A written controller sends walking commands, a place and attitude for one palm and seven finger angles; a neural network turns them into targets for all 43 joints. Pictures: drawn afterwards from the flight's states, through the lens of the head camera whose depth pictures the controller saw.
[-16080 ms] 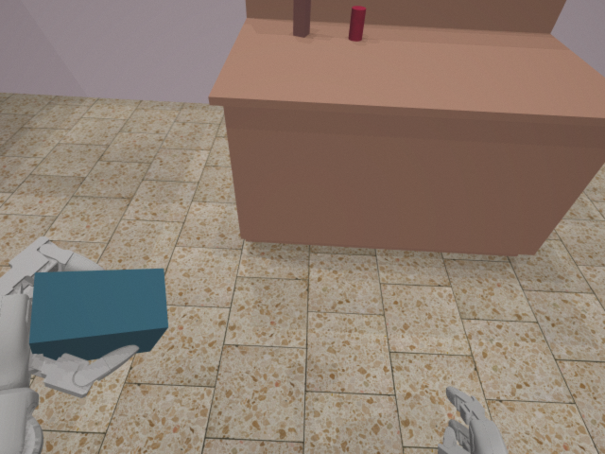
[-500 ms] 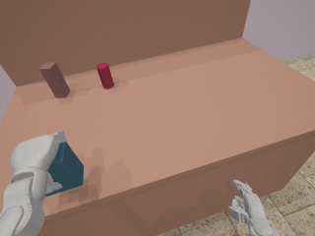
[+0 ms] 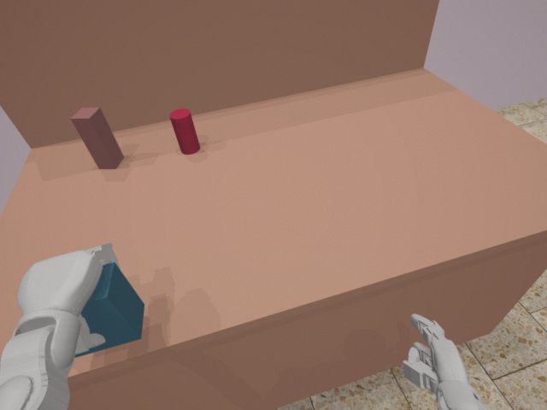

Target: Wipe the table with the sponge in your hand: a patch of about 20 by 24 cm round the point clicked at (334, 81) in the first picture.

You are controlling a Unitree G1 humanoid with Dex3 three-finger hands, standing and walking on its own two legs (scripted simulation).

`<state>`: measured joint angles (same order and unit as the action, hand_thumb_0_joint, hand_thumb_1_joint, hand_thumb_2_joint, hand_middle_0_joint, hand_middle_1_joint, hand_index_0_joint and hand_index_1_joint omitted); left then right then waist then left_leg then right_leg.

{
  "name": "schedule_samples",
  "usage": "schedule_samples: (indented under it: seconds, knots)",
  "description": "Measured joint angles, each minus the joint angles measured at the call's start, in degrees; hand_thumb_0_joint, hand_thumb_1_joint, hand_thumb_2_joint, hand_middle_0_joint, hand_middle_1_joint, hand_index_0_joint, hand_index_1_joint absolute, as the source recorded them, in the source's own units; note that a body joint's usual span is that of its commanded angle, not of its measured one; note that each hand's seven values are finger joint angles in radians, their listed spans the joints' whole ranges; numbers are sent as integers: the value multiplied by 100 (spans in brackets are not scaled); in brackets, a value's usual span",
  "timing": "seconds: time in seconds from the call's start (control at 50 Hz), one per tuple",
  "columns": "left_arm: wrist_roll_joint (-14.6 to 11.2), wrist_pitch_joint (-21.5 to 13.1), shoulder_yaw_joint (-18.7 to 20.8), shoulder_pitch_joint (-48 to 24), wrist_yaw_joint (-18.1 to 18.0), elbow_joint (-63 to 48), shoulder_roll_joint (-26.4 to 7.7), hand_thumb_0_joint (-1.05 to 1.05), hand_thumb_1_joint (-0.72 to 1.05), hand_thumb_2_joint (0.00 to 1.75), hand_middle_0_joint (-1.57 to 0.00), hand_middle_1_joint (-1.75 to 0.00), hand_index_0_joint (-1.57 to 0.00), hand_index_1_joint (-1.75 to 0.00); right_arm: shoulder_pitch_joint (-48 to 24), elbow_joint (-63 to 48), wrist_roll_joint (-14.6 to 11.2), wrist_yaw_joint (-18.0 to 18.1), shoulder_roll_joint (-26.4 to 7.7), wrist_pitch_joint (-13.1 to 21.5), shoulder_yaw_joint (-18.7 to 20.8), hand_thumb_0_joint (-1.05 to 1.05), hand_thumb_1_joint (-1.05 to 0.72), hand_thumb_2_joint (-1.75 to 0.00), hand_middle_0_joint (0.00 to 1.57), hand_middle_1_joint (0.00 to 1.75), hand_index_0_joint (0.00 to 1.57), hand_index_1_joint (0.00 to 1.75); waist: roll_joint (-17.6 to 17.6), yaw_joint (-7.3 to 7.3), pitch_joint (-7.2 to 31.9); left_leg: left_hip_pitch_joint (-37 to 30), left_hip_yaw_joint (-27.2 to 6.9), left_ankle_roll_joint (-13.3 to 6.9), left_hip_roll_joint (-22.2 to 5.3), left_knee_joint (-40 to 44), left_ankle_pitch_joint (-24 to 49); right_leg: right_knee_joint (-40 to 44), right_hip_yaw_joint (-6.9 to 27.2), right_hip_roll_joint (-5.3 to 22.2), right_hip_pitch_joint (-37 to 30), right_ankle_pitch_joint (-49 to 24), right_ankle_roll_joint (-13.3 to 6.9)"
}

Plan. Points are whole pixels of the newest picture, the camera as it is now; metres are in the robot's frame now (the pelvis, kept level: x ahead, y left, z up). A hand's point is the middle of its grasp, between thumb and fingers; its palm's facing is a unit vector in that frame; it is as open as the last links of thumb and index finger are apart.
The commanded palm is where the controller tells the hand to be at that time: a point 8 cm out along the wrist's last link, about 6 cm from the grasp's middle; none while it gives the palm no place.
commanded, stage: move the sponge above the wiping area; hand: left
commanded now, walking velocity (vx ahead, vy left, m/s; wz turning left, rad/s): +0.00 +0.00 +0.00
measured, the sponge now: (97, 317) +0.20 +0.31 +0.05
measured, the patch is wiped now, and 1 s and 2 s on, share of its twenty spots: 0.00 0.00 0.00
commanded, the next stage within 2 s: lower the sponge onto the table in 0.70 s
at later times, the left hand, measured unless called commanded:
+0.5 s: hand (82, 299) +0.20 +0.31 +0.10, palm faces +0.03 -0.07 -1.00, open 10.3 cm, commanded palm +0.17 +0.30 +0.17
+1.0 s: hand (84, 293) +0.20 +0.30 +0.10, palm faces +0.05 -0.07 -1.00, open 10.3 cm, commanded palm +0.17 +0.30 +0.17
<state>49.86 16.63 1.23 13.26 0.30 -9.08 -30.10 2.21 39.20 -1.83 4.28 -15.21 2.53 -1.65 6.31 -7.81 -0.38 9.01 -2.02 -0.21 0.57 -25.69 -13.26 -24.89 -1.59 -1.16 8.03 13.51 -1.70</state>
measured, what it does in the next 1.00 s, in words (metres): stands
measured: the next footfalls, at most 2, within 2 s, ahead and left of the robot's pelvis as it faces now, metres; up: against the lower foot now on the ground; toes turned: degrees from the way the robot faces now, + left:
none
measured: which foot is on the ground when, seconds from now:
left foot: down 0.00-1.00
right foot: down 0.00-1.00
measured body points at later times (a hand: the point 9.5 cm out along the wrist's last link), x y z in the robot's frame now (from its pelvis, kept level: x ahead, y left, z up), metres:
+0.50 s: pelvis -0.01 +0.01 +0.00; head -0.03 -0.03 +0.45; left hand +0.19 +0.31 +0.15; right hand +0.24 -0.18 -0.07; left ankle +0.01 +0.12 -0.74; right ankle +0.00 -0.10 -0.74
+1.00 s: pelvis -0.01 +0.00 +0.00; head -0.02 -0.04 +0.45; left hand +0.20 +0.30 +0.16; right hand +0.24 -0.19 -0.08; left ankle +0.01 +0.12 -0.74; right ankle +0.00 -0.10 -0.74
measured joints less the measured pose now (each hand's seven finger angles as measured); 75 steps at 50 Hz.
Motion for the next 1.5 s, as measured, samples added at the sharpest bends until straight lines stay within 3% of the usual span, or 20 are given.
schedule_samples:
  seconds: [0.12, 0.3, 0.38, 0.5, 0.6, 0.72, 0.82, 0.92, 1.16, 1.5]
  knots:
    - [2, -136, 90, 50, -154, -155, -61, 0, -51, 102, -70, -132, -72, -132, -16, 10, 19, -51, 87, -5, -11, 1, -90, -90, 20, 30, 20, 30, -44, 4, 23, -33, 42, -3, -7, 28, 12, 26, 44, -6, -17, -28, 6]
    - [-107, 274, 190, 107, -1, -231, -91, 0, -51, 102, -70, -132, -71, -132, -46, -8, -33, -92, 29, -85, -49, 1, -90, -90, 21, 30, 20, 30, -4, 31, 30, -29, 35, -41, 36, 34, 49, 48, 39, 35, -30, -64, 49]
    - [-41, 144, 13, 100, 90, -275, -22, 0, -51, 102, -70, -132, -72, -132, -32, -22, -17, -43, 19, -38, -42, 1, -90, -90, 20, 30, 20, 30, 2, -15, -7, -24, 29, -62, 60, 31, 69, 44, 33, 59, -29, -78, 66]
    - [66, -65, -132, -96, -71, -194, -11, 0, -51, 102, -70, -132, -72, -132, -55, 54, 7, -26, 120, -10, -69, 1, -90, -90, 20, 30, 20, 30, -48, -61, -23, -52, 38, -61, 63, 66, 100, 67, 44, 61, -48, -107, 64]
    - [33, 182, -31, -308, -123, -82, -23, 0, -51, 102, -70, -132, -72, -132, -120, 89, -11, -77, 167, -49, -115, 1, -90, -90, 21, 30, 20, 30, -48, -26, -14, -76, 59, -55, 55, 119, 134, 102, 68, 54, -55, -141, 60]
    - [-17, 420, -9, -273, 77, -141, -28, 0, -51, 102, -70, -132, -72, -132, -133, 25, -31, -108, 106, -85, -134, 1, -90, -90, 21, 30, 20, 30, -16, 37, 14, -42, 48, -62, 70, 134, 151, 99, 59, 69, -18, -142, 72]
    - [12, 255, -106, -190, 166, -167, -15, 0, -51, 102, -70, -132, -72, -132, -89, -5, -18, -72, 47, -69, -101, 1, -90, -90, 21, 30, 20, 30, -10, 12, -7, -25, 33, -60, 68, 100, 130, 76, 45, 65, -11, -121, 65]
    - [46, 87, -126, -129, 28, -240, 7, 0, -51, 102, -70, -132, -72, -132, -40, 21, -2, -64, 51, -32, -56, 1, -90, -90, 20, 30, 20, 30, -15, -26, -26, -47, 30, -44, 44, 80, 98, 83, 44, 40, -42, -107, 47]
    - [-2, 346, -54, -202, 51, -136, -29, 0, -51, 102, -70, -132, -72, -132, -82, 38, -33, -86, 54, -76, -93, 1, -90, -90, 21, 30, 20, 30, 7, 13, 0, -56, 15, -8, 13, 104, 84, 85, 34, 7, -41, -80, 11]
    - [26, 66, 29, 58, -119, 72, 1, 0, -51, 102, -70, -132, -72, -132, 45, 9, -32, -41, -8, -64, -4, 1, -90, -90, 20, 30, 20, 30, -33, 13, 12, 34, -14, 6, -16, -23, -16, 31, 11, -26, 10, -14, -4]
